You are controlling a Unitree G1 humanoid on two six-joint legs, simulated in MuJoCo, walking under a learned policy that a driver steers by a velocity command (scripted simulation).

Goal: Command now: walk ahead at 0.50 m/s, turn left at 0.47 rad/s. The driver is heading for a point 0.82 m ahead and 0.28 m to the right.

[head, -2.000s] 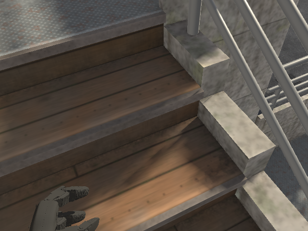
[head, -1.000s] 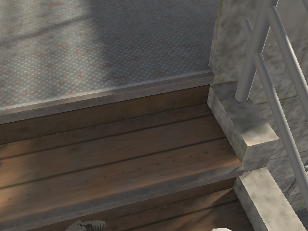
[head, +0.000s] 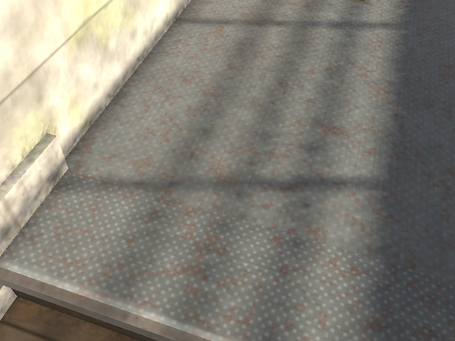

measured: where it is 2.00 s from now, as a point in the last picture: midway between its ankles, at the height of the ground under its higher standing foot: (291, 177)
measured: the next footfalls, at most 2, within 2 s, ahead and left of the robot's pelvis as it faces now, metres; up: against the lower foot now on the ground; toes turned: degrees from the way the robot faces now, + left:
right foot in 0.48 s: +0.45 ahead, -0.12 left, +0.17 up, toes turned -8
left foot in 0.98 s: +0.80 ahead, +0.00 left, +0.17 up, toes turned -21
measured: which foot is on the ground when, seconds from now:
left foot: down 0.00-0.52, up 0.54-0.96, down 0.98-1.00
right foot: up 0.00-0.46, down 0.48-1.00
